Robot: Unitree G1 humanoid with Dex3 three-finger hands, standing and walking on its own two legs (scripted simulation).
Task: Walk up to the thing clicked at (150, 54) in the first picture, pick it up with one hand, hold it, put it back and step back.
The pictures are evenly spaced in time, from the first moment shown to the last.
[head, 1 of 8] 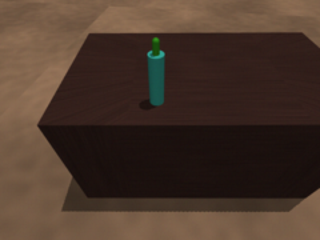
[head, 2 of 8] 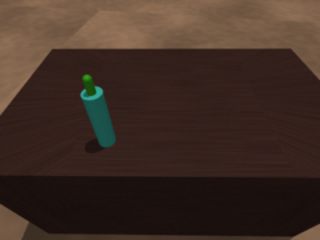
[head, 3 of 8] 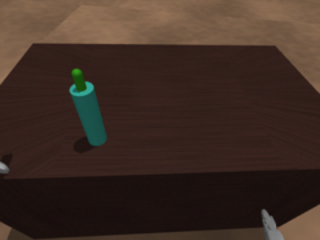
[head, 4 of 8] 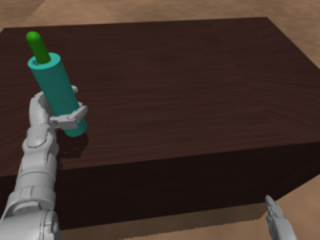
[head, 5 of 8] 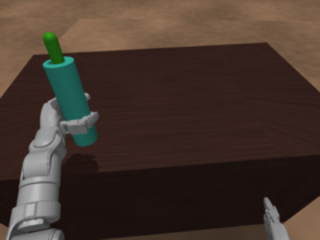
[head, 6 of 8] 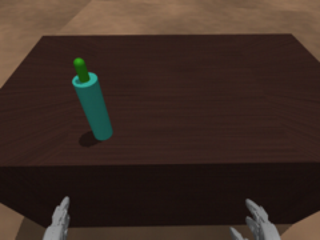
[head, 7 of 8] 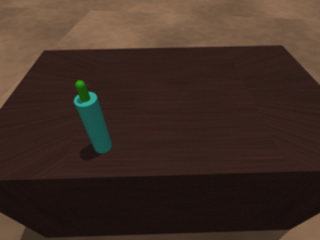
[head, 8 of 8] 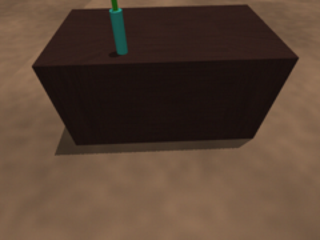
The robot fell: no
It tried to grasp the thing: yes
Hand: left
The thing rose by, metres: 0.22
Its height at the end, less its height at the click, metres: +0.00
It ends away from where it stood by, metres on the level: 0.02
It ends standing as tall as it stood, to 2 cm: yes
